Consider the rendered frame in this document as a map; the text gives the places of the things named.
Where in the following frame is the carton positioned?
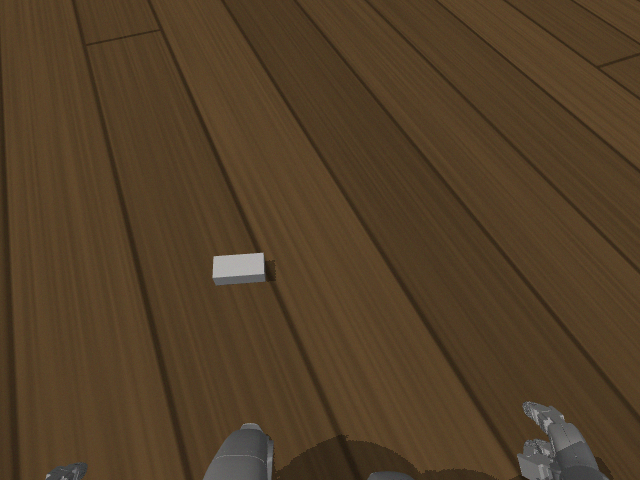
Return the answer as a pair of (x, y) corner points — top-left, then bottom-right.
(212, 253), (266, 285)

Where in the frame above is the right robot hand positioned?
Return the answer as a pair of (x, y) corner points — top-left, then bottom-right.
(517, 401), (599, 480)

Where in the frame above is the left robot hand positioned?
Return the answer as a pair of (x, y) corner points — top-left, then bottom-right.
(45, 462), (88, 480)

